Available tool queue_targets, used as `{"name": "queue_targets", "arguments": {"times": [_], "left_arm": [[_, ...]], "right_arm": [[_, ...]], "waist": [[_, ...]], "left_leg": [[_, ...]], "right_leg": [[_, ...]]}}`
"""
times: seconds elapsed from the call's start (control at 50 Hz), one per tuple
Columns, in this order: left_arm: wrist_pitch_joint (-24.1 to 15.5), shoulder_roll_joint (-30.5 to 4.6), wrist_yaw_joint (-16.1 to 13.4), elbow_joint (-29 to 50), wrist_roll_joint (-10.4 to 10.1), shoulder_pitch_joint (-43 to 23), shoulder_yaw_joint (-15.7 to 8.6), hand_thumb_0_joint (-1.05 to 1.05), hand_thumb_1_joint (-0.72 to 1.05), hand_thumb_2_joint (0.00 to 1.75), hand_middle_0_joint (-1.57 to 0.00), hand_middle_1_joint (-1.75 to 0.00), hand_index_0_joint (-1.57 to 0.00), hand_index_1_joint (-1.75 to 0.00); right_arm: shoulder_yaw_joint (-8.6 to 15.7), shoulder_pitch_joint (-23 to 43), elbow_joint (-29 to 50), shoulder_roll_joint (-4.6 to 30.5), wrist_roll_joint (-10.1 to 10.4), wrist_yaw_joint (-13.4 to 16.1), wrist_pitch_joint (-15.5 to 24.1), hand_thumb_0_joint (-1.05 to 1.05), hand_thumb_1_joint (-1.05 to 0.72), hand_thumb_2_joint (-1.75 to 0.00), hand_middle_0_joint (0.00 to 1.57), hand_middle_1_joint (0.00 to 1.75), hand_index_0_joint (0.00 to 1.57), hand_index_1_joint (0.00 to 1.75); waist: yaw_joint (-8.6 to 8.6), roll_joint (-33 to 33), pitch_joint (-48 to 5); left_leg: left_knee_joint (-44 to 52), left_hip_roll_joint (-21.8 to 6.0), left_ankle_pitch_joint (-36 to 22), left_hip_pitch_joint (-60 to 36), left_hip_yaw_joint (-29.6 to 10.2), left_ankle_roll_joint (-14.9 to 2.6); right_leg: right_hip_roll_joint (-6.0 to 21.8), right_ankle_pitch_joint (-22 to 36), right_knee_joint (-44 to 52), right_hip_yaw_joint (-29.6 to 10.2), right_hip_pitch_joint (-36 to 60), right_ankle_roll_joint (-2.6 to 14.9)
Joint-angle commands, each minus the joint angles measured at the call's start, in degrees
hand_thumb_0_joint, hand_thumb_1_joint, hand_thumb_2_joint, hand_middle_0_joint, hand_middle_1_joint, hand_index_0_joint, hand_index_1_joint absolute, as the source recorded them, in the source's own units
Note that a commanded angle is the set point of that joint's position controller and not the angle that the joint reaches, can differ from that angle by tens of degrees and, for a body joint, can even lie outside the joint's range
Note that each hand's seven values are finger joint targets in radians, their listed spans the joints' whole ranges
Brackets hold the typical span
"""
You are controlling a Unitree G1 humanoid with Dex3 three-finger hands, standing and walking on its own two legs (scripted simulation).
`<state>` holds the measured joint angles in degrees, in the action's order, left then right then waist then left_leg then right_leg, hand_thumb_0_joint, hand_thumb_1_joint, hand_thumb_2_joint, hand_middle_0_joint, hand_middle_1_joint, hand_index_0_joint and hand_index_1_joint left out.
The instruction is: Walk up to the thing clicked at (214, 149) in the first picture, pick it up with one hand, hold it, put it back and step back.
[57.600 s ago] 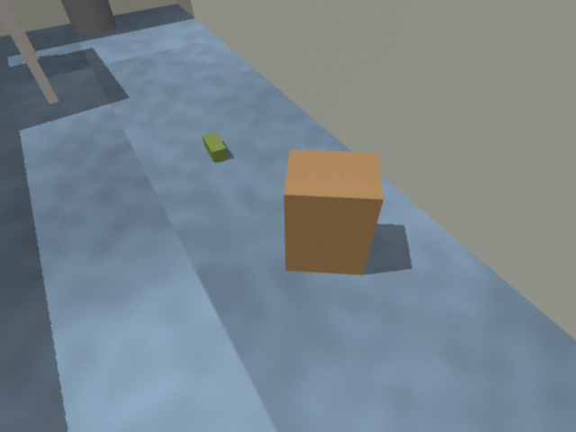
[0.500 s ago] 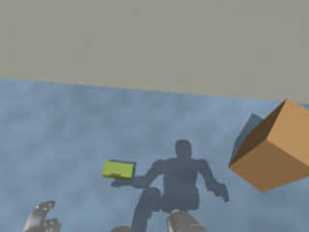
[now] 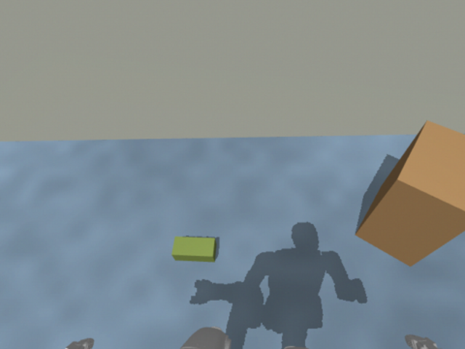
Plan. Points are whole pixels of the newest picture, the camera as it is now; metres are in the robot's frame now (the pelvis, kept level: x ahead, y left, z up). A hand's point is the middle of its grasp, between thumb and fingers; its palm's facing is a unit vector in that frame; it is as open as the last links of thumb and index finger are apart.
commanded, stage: step back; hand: left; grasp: from above
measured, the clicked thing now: (194, 249) +0.56 +0.23 -0.73
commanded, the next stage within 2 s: none
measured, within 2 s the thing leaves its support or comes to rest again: neither
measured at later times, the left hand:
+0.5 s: hand out of the picture -0.06 +0.28 -0.16, palm faces -0.01 -0.92 -0.38, open 7.4 cm
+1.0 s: hand out of the picture -0.19 +0.26 -0.15, palm faces +0.05 -0.92 -0.40, open 7.4 cm
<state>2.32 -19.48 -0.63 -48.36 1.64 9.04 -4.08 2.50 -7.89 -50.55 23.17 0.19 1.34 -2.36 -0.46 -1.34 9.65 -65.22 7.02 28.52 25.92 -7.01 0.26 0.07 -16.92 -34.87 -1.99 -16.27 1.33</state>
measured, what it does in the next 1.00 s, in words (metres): walks backwards: left foot, then right foot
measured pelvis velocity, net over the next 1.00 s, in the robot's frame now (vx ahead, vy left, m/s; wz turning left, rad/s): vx -0.33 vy -0.02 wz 0.06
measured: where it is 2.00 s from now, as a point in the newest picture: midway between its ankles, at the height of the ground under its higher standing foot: outside the picture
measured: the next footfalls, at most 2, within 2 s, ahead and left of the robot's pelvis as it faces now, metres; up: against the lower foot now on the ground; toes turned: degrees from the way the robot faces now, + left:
left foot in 0.16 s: -0.03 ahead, +0.12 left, +0.00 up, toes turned +1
right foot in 0.58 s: -0.18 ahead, -0.15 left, +0.00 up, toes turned +0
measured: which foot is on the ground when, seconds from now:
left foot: up 0.00-0.14, down 0.16-0.60, up 0.62-0.88, down 0.90-1.00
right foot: down 0.00-0.18, up 0.20-0.56, down 0.58-0.92, up 0.94-1.00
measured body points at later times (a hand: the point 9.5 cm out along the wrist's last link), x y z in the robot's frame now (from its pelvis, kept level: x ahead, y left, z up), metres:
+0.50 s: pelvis -0.15 +0.00 +0.00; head -0.09 +0.02 +0.44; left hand -0.06 +0.33 -0.13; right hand -0.02 -0.30 -0.10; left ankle -0.07 +0.12 -0.73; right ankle -0.20 -0.15 -0.68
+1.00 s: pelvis -0.33 -0.02 -0.01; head -0.26 +0.00 +0.43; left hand -0.19 +0.31 -0.12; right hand -0.25 -0.32 -0.13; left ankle -0.31 +0.10 -0.73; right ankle -0.28 -0.15 -0.69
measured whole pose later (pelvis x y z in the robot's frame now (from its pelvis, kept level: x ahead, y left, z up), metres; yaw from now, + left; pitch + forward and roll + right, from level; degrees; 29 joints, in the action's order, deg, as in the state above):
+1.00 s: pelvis -0.33 -0.02 -0.01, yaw +3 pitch -3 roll +0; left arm 4.0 -22.7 -1.8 -45.2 0.8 4.4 -4.2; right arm 2.0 -11.5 -51.0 20.8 -2.0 0.2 -1.8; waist 1.1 1.8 11.2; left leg -39.3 1.7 19.5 17.0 -1.2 -1.6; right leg -2.0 -29.8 -58.0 -5.2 -27.7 0.7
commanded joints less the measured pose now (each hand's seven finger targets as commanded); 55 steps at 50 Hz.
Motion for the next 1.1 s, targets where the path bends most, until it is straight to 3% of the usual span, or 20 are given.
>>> {"name": "queue_targets", "arguments": {"times": [0.0,0.08,0.12,0.14,0.16,0.18,0.26,0.42,0.54,0.56,0.58,0.6,0.66,0.78,0.84,0.88,0.9,0.92,1.0,1.08], "left_arm": [[-1.78,-14.32,-1.51,7.13,0.38,-0.22,-3.81,0.00,0.90,0.90,-0.20,-0.30,-0.20,-0.30],[-0.96,-15.88,-1.34,8.03,-0.09,-0.36,-3.69,0.00,0.90,0.90,-0.20,-0.30,-0.20,-0.30],[-0.36,-16.22,-0.89,9.06,-0.83,-2.90,-3.28,0.00,0.90,0.90,-0.20,-0.30,-0.20,-0.30],[0.04,-13.92,-0.74,9.64,-1.02,-1.96,-2.64,0.00,0.90,0.90,-0.20,-0.30,-0.20,-0.30],[0.03,-11.39,-0.69,9.80,-1.28,-1.06,-2.10,0.00,0.90,0.90,-0.20,-0.30,-0.20,-0.30],[-0.05,-13.74,-1.73,9.94,-0.85,-5.58,-3.45,0.00,0.90,0.90,-0.20,-0.30,-0.20,-0.30],[0.14,-13.76,-1.47,5.74,-1.46,0.78,-3.98,0.00,0.90,0.90,-0.20,-0.30,-0.20,-0.30],[-0.17,-12.62,-0.46,6.06,-0.79,2.09,-3.72,0.00,0.90,0.90,-0.20,-0.30,-0.20,-0.30],[-0.84,-12.78,0.45,0.29,-0.03,12.88,-4.37,0.00,0.90,0.90,-0.20,-0.30,-0.20,-0.30],[-1.24,-15.80,0.47,1.21,0.87,11.65,-5.14,0.00,0.90,0.90,-0.20,-0.30,-0.20,-0.30],[-1.22,-22.39,0.58,3.73,0.77,7.69,-6.62,0.00,0.90,0.90,-0.20,-0.30,-0.20,-0.30],[-1.36,-25.19,0.11,6.04,0.97,2.94,-6.90,0.00,0.90,0.90,-0.20,-0.30,-0.20,-0.30],[-1.76,-17.52,-0.78,7.41,0.74,-7.01,-4.78,0.00,0.90,0.90,-0.20,-0.30,-0.20,-0.30],[-1.23,-16.73,-1.66,7.62,0.98,-0.70,-4.39,0.00,0.90,0.90,-0.20,-0.30,-0.20,-0.30],[-0.36,-16.83,-1.42,7.95,-0.14,-1.65,-3.70,0.00,0.90,0.90,-0.20,-0.30,-0.20,-0.30],[0.40,-13.73,-1.07,8.60,-0.68,-0.94,-2.57,0.00,0.90,0.90,-0.20,-0.30,-0.20,-0.30],[0.13,-12.00,-1.13,9.78,-1.37,-1.78,-1.96,0.00,0.90,0.90,-0.20,-0.30,-0.20,-0.30],[0.25,-14.50,-2.07,9.32,-0.60,-6.00,-3.44,0.00,0.90,0.90,-0.20,-0.30,-0.20,-0.30],[0.82,-14.31,-1.63,5.29,-1.55,0.36,-3.51,0.00,0.90,0.90,-0.20,-0.30,-0.20,-0.30],[0.01,-13.10,-0.90,5.26,-0.54,-0.65,-3.22,0.00,0.90,0.90,-0.20,-0.30,-0.20,-0.30]], "right_arm": [[2.30,-0.83,4.84,9.35,-0.01,0.78,1.33,0.00,-0.90,-0.90,0.20,0.30,0.20,0.30],[2.74,-3.67,4.33,8.64,-0.75,0.28,1.61,0.00,-0.90,-0.90,0.20,0.30,0.20,0.30],[3.49,-8.10,2.45,9.14,-1.25,-0.08,2.12,0.00,-0.90,-0.90,0.20,0.30,0.20,0.30],[4.34,-7.03,3.16,11.44,-2.24,-0.03,2.37,0.00,-0.90,-0.90,0.20,0.30,0.20,0.30],[5.56,-4.94,4.07,17.04,-2.71,-0.35,2.50,0.00,-0.90,-0.90,0.20,0.30,0.20,0.30],[6.08,-4.11,4.92,20.82,-2.21,-0.64,2.41,0.00,-0.90,-0.90,0.20,0.30,0.20,0.30],[3.81,3.44,6.17,12.73,-2.05,0.34,2.71,0.00,-0.90,-0.90,0.20,0.30,0.20,0.30],[4.41,-1.20,7.39,13.21,-1.79,0.58,2.41,0.00,-0.90,-0.90,0.20,0.30,0.20,0.30],[4.51,2.90,8.49,14.21,-1.19,0.06,0.46,0.00,-0.90,-0.90,0.20,0.30,0.20,0.30],[3.70,2.25,8.87,11.25,-0.76,-0.15,0.35,0.00,-0.90,-0.90,0.20,0.30,0.20,0.30],[3.22,3.90,10.36,8.40,-0.39,0.27,0.65,0.00,-0.90,-0.90,0.20,0.30,0.20,0.30],[4.15,4.74,9.75,10.86,-0.72,0.95,0.35,0.00,-0.90,-0.90,0.20,0.30,0.20,0.30],[3.84,-2.01,5.95,10.61,0.05,0.63,0.67,0.00,-0.90,-0.90,0.20,0.30,0.20,0.30],[2.89,-2.03,6.71,9.10,-0.94,0.28,1.35,0.00,-0.90,-0.90,0.20,0.30,0.20,0.30],[3.33,-6.43,4.51,8.72,-1.35,0.01,1.74,0.00,-0.90,-0.90,0.20,0.30,0.20,0.30],[4.68,-8.00,3.60,12.37,-2.19,0.25,2.24,0.00,-0.90,-0.90,0.20,0.30,0.20,0.30],[5.68,-4.05,5.23,19.20,-1.90,-0.24,2.10,0.00,-0.90,-0.90,0.20,0.30,0.20,0.30],[6.20,-3.65,5.81,21.87,-2.19,-0.41,2.16,0.00,-0.90,-0.90,0.20,0.30,0.20,0.30],[3.84,2.52,6.22,14.11,-2.31,0.70,2.34,0.00,-0.90,-0.90,0.20,0.30,0.20,0.30],[3.86,-1.33,6.19,12.06,-2.36,0.54,1.80,0.00,-0.90,-0.90,0.20,0.30,0.20,0.30]], "waist": [[-2.29,10.27,-11.34],[-1.20,13.60,-13.38],[1.97,9.96,-14.63],[1.53,4.82,-13.82],[1.41,-9.95,-13.03],[4.74,-12.79,-11.47],[-1.10,-5.51,-8.55],[2.40,-8.88,-12.06],[-1.90,-9.43,-15.61],[-1.42,-0.03,-12.71],[-2.41,15.81,-9.15],[-3.39,17.23,-5.94],[2.96,9.00,-4.53],[-1.83,12.67,-9.34],[-0.15,12.64,-12.45],[-0.03,3.52,-13.86],[-0.41,-10.41,-12.71],[3.50,-12.33,-11.90],[-1.75,-5.75,-9.77],[1.38,-7.10,-11.47]], "left_leg": [[8.13,-2.33,3.20,3.03,0.65,1.20],[26.29,-5.08,-0.87,-4.84,4.96,-0.15],[40.56,-5.23,-16.70,-13.93,7.04,-1.28],[42.65,-10.60,-21.26,-17.79,-1.26,-3.08],[45.51,-23.49,-28.28,-21.42,-18.64,-8.78],[46.57,-30.83,-36.38,-11.65,-24.74,-17.11],[42.00,-21.86,-38.80,-12.28,-8.00,-12.55],[38.95,-23.02,-39.77,-21.96,-6.43,-15.59],[34.10,-18.22,-21.20,-7.03,-2.79,-7.72],[27.23,-12.30,-11.63,1.86,-0.85,-4.16],[14.08,-1.11,2.57,7.89,3.11,-0.34],[1.22,-3.09,6.12,3.64,-2.24,0.66],[-5.27,-0.24,-2.16,0.53,-2.40,-0.03],[15.72,-4.42,2.12,0.16,3.33,0.69],[34.33,-4.95,-7.28,-7.83,7.87,-0.60],[42.69,-13.07,-23.93,-17.06,-4.26,-3.89],[43.82,-25.57,-33.96,-16.10,-19.64,-11.59],[45.76,-30.98,-36.65,-8.12,-26.88,-18.68],[40.21,-22.34,-39.74,-8.85,-8.02,-13.72],[37.78,-21.68,-40.72,-19.06,-7.21,-15.18]], "right_leg": [[13.92,34.23,6.52,-11.37,14.93,12.15],[13.22,33.76,3.18,-11.20,13.64,10.73],[11.31,27.30,-0.90,-8.80,7.73,7.20],[7.79,16.11,-4.12,-7.84,-0.43,3.88],[-2.58,-4.66,-14.47,-2.80,-11.91,0.62],[-5.95,-22.09,-25.71,-6.09,-9.65,-0.41],[-6.42,-12.54,-39.69,-9.92,-12.31,-0.17],[-3.07,-13.55,-23.15,-4.54,-9.98,-3.57],[-0.95,0.10,8.86,1.92,10.58,0.62],[5.11,-4.21,12.30,-10.58,10.82,2.75],[18.29,-4.97,17.97,-26.79,2.25,10.38],[26.10,-2.85,20.69,-33.34,-9.93,17.03],[13.89,11.63,12.37,-11.40,-9.57,10.30],[14.55,24.75,5.43,-9.77,8.58,9.78],[12.94,26.39,-0.68,-8.33,9.45,8.13],[8.02,13.65,-8.42,-5.83,-1.43,3.10],[-2.40,-7.43,-17.52,2.44,-10.15,-0.05],[-3.39,-21.99,-29.04,-4.33,-8.16,-0.67],[-5.21,-13.34,-40.75,-8.44,-10.05,-0.02],[-3.21,-15.02,-26.88,-4.41,-10.89,-3.10]]}}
